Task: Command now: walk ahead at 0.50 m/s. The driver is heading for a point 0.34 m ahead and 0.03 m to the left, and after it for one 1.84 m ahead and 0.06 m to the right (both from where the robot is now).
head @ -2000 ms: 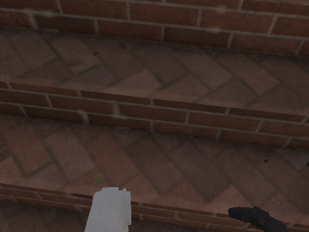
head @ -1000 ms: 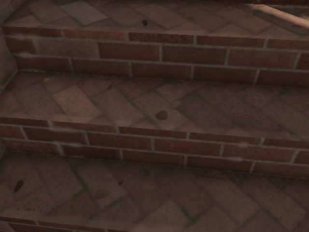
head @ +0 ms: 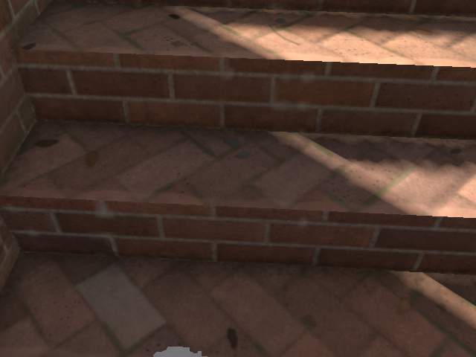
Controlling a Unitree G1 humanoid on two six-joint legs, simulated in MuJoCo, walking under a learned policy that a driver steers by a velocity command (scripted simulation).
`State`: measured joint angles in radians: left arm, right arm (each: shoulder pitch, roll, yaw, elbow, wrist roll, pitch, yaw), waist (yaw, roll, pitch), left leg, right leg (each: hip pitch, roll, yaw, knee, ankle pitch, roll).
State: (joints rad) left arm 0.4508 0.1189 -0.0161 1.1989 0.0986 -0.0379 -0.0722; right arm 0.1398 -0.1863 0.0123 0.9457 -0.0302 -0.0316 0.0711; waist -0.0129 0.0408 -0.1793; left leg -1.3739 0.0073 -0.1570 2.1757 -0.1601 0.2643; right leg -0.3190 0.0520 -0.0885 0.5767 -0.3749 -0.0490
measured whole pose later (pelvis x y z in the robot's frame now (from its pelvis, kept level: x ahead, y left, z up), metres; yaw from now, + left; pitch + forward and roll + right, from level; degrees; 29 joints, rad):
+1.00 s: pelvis +0.48 +0.03 +0.38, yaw +0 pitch +6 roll -3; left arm 0.41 0.12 -0.01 1.20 0.09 -0.03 -0.06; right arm 0.16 -0.19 -0.01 1.01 -0.02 -0.04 0.10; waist -0.01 0.06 -0.15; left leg -1.28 -0.01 -0.23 2.14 0.02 0.26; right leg -0.39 0.05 -0.16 0.63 -0.34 -0.07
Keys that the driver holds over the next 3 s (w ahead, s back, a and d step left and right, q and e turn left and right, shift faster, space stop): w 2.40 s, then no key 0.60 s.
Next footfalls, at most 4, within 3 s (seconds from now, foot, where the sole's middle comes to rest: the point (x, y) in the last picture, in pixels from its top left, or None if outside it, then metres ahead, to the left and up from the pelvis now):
0.14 left None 0.26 0.14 -0.57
0.68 right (277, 314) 0.51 -0.06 -0.38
1.22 left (168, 162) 0.77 0.18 -0.19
1.80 right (272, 35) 1.00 -0.06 0.00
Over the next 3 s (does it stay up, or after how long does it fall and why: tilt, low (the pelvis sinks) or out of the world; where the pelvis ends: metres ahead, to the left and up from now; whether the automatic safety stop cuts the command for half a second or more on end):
stays up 1.32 0.00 0.97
